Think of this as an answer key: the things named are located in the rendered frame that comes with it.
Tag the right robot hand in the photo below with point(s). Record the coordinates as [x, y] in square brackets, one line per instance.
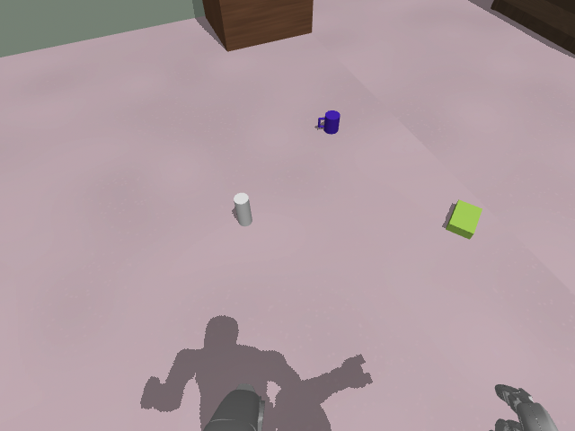
[532, 416]

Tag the bookshelf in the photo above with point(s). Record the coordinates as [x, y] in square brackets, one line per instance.
[551, 19]

